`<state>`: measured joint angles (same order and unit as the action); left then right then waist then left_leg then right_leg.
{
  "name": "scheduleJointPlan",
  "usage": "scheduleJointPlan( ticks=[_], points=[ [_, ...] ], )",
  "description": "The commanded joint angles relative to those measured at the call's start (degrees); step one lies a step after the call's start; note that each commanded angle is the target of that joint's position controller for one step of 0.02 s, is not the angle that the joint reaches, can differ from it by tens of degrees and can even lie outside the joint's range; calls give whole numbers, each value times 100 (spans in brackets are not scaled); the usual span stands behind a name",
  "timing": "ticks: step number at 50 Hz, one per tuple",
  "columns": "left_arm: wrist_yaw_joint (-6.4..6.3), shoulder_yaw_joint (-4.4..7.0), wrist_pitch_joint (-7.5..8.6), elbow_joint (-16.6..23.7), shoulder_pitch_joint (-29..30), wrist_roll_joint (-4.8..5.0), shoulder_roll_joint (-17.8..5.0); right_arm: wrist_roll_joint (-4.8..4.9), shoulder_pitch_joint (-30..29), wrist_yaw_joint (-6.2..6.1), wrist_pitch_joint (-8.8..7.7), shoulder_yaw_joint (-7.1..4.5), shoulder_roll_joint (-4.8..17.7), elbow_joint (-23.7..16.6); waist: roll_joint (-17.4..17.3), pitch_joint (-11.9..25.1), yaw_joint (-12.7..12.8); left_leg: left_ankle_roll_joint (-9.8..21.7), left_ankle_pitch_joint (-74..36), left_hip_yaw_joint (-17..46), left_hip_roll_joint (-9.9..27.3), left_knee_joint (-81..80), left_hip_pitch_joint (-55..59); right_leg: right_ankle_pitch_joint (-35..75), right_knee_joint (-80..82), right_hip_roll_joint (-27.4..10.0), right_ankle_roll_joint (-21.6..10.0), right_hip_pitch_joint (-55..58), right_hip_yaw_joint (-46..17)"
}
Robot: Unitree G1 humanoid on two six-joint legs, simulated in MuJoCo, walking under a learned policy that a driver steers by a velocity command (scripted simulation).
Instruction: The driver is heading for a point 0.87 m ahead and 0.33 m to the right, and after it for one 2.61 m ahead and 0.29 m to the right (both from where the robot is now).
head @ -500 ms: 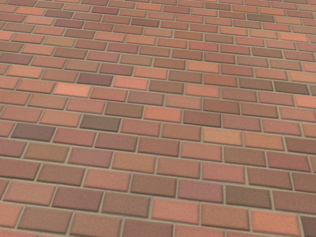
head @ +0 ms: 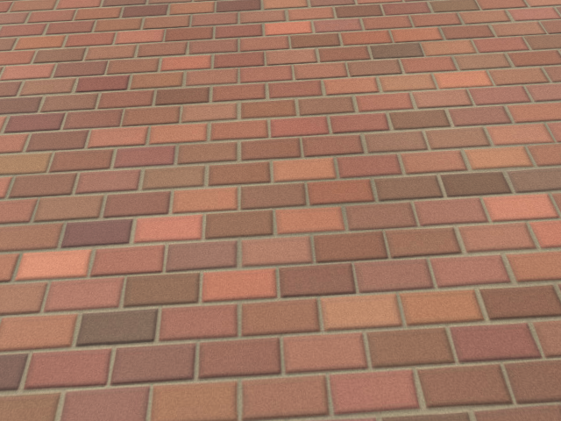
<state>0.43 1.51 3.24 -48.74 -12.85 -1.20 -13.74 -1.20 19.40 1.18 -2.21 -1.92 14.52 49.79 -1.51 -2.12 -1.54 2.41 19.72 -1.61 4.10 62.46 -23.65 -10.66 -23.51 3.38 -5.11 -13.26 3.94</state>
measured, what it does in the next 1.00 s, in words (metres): walks ahead, turning right: left foot, then right foot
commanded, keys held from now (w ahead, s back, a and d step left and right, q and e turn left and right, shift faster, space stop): w+e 1.00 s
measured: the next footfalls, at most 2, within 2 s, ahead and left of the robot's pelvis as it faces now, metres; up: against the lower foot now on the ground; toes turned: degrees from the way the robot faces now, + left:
left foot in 0.34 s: +0.36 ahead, +0.11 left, +0.00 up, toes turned -6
right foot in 0.88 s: +0.55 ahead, -0.17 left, +0.00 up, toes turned -31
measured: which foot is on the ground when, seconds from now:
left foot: up 0.00-0.32, down 0.34-0.86, up 0.88-1.00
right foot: down 0.00-0.36, up 0.38-0.86, down 0.88-1.00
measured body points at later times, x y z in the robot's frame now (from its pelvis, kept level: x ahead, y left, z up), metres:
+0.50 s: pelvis +0.27 +0.04 +0.00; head +0.29 +0.05 +0.45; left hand +0.35 +0.30 -0.15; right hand +0.34 -0.25 -0.11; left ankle +0.32 +0.12 -0.74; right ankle +0.16 -0.07 -0.66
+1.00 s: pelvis +0.49 -0.09 -0.01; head +0.52 -0.12 +0.43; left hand +0.74 +0.07 -0.13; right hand +0.40 -0.34 -0.15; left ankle +0.46 +0.08 -0.64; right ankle +0.51 -0.15 -0.74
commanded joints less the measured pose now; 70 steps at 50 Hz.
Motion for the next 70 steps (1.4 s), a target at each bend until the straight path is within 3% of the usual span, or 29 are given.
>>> scheduleJointPlan(
  ticks=[1, 6, 12, 15, 17, 18, 19, 20, 21, 22, 24, 28, 32, 37, 40, 42, 43, 44, 45, 46, 47, 48, 49, 51, 53, 59, 66, 68, 70],
  points=[
    [-19, 157, 177, 13, -393, 100, -607, -125, 268, 62, 62, -121, 387, -235, 554, 85, -28, -127, -331, 107, 232, -156, -750, 1398, 1447, -1438, -839, 581, -1498],
    [-22, 215, 166, -285, -834, 114, -722, -97, -1010, 88, 60, -87, 300, -654, 441, -272, 166, -418, -1360, -5, 247, -1516, -1254, 1344, 1663, -1208, -877, 623, -1349],
    [-58, 280, 139, -503, -1349, 52, -914, -15, -2053, 30, 18, -54, 412, -1042, 496, -264, 469, -339, -1742, 64, -37, -2609, -1047, 1879, 1187, -1323, -759, 1159, -1627],
    [-102, 342, 110, -469, -1161, 13, -1072, -6, -1714, -21, -61, -109, 590, -1022, 541, -148, 225, -151, -1225, 93, -202, -3037, -219, 2365, 677, -1380, -544, 1177, -1789],
    [-67, 350, 120, -428, -983, 35, -1062, -58, -337, -132, -182, -242, 845, -595, 187, 534, -378, 74, -1117, 54, -308, -3574, 1749, 2876, -975, -872, -321, 669, -1451],
    [-45, 270, 144, -225, -980, 86, -733, -201, 634, -224, -240, -354, 1314, -516, -445, 1399, -694, 332, -129, 1333, 975, -3795, 3118, 1428, -2672, -411, -194, -171, -1099],
    [-62, 197, 120, -78, -1615, 238, -250, -237, 563, -207, -190, -463, 1812, -564, -1798, 1836, -307, 823, 467, 3825, 2290, -4613, 4028, -2045, -4118, 437, -43, -1877, -668],
    [-93, 287, 35, -231, -1533, 50, -749, -124, 105, -185, -119, -370, 1301, -642, -980, 1284, -103, 839, 990, 3961, 2122, -4817, 3340, -1829, -4706, -26, -123, -2204, -979],
    [-49, 327, 1, -234, -1221, 19, -777, -82, -355, -172, -120, -247, 815, -722, -372, 581, 21, 739, 910, 3054, 1895, -4877, 2611, -1285, -4689, -278, -124, -2216, -966],
    [-2, 307, -22, -209, -972, 21, -642, -71, -538, -156, -148, -191, 593, -702, -148, 234, 69, 643, 121, 2251, 1618, -4988, 2112, -928, -4500, -473, -72, -2086, -907],
    [89, 307, -145, -184, -872, -64, -519, -49, -515, -177, -213, -150, 460, -584, -445, 94, 189, 484, -819, 1260, 1279, -5152, 1669, -695, -4281, -650, 39, -1836, -788],
    [227, 267, -296, 69, -261, -67, -346, 33, -149, -137, -383, -188, 491, -343, -400, 20, 201, 549, -2131, 355, 1223, -5288, 1787, -134, -4109, -734, 140, -2285, -659],
    [339, 185, -280, 413, 601, -63, -237, 9, 95, -144, -376, -190, 454, -155, -335, -177, 100, 543, -2468, -378, 1069, -5368, 1885, 657, -3041, -763, 232, -2566, -416],
    [438, 100, -260, 763, 1468, -89, -219, 12, 374, -200, -343, -253, 692, 32, -332, -357, -60, 458, -2776, -920, 1175, -5337, 2152, 843, -1628, -681, 63, -2063, 103],
    [406, 141, -278, 833, 1518, -144, -334, 9, 527, -243, -226, -288, 829, 162, -359, -301, -11, 382, -4162, -1182, 1272, -4772, 2711, 173, -1258, -427, -195, -1765, 334],
    [338, 221, -261, 689, 919, -155, -469, 8, 547, -262, -118, -324, 999, 207, -435, 109, 256, 343, -5726, -1350, 1268, -3580, 2907, -387, -1074, -8, -439, -974, 493],
    [278, 304, -208, 459, 159, -167, -583, 33, 484, -254, -56, -325, 1045, 175, -312, 548, 585, 279, -5690, -1456, 1210, -2463, 2633, -325, -741, 216, -603, -38, 491],
    [177, 464, -176, 150, -855, -227, -931, 8, 438, -241, -36, -303, 1000, 51, 113, 1150, 1017, 77, -4343, -1492, 1082, -836, 1606, -629, -410, -149, -858, 1420, -255],
    [85, 610, -198, 240, -792, -192, -1579, 46, 628, -120, -75, -147, 264, -372, 1507, 1602, 604, -276, 684, -1372, 215, 1099, -954, -1208, -102, -1951, -1521, 3166, -3114],
    [31, 636, -275, 386, -1034, -38, -1698, 27, -22, -97, -125, -258, 778, -622, 1017, 1886, 885, -364, 1259, -156, -366, 1957, -1792, -889, 708, -2376, -1851, 3292, -4798],
    [-29, 599, -304, 247, -871, -1, -1528, 60, -535, -73, -188, -249, 779, -756, 555, 1075, 817, -274, 574, 193, 5, 1777, -2222, -188, 745, -2171, -1670, 2857, -3693],
    [-52, 530, -268, 214, -598, 63, -1227, 82, -482, -81, -260, -201, 686, -700, 293, 533, 564, -239, 97, 194, 213, 1186, -1943, 608, 789, -1943, -1474, 2035, -3048],
    [-62, 476, -207, 244, -314, 61, -1025, 22, -404, -102, -244, -217, 678, -589, 47, 262, 304, -246, -41, 229, 352, 754, -1543, 1457, 802, -1604, -1245, 1471, -2544],
    [-62, 400, -106, 306, -53, 123, -864, -139, -50, -86, -32, -199, 593, -525, 264, 380, -14, -376, -73, 276, 390, 394, -848, 1919, 987, -1350, -1224, 804, -2190],
    [-24, 398, 0, 216, -250, 156, -883, -158, -214, -52, 94, -197, 534, -583, 165, 263, -46, -488, -154, 216, 361, 47, -857, 2077, 1074, -1149, -1225, 577, -2003],
    [-12, 426, 25, 42, -1013, 120, -1015, -121, -1556, -17, 141, -175, 515, -1031, 313, -77, 396, -589, -1442, 198, 215, -1316, -1687, 1486, 1304, -967, -947, 869, -2201],
    [-124, 388, 17, -147, -1663, 45, -996, -58, -2583, 55, 25, -70, 492, -1461, 499, -155, 745, -374, -1793, 111, -187, -2537, -1643, 2614, 810, -1038, -806, 1695, -2360],
    [-176, 375, 33, -176, -1595, 28, -1017, -51, -2417, 54, -27, -68, 531, -1462, 577, -160, 613, -191, -1712, 106, -276, -2956, -1024, 2983, 701, -1128, -643, 1684, -2367],
    [-179, 379, 79, -185, -1355, 18, -1138, -51, -1552, -19, -77, -151, 705, -1180, 631, 147, 215, 61, -1281, -72, -580, -3207, 275, 4378, 77, -1064, -414, 1555, -2133]
  ],
)
Keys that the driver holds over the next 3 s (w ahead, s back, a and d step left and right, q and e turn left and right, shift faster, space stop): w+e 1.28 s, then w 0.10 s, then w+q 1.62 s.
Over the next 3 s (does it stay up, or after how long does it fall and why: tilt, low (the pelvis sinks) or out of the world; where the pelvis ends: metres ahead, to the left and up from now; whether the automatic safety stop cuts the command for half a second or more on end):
stays up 1.44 -0.54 -0.02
